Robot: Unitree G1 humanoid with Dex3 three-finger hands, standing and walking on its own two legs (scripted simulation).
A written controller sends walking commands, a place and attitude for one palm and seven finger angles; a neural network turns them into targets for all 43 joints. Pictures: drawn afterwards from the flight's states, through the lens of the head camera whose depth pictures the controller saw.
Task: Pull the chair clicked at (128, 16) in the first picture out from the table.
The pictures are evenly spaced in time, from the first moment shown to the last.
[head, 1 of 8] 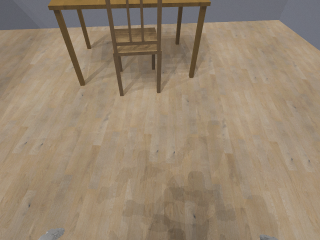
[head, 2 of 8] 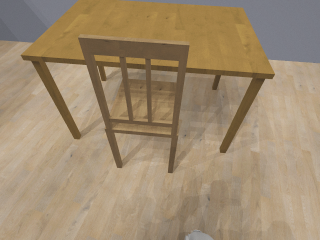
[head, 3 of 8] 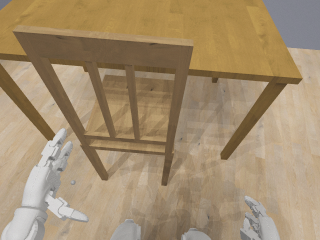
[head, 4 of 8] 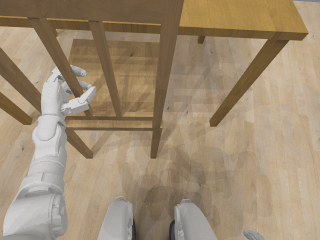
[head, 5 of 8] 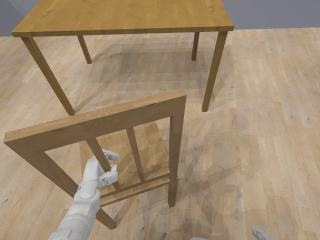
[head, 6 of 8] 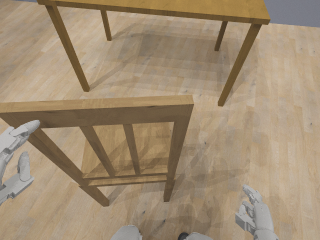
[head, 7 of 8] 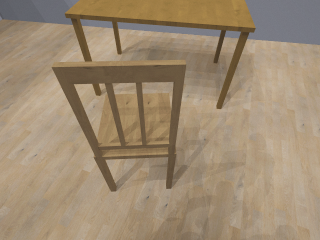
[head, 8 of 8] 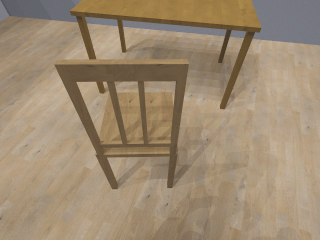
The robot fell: no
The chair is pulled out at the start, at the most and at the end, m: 0.00 0.61 0.61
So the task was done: yes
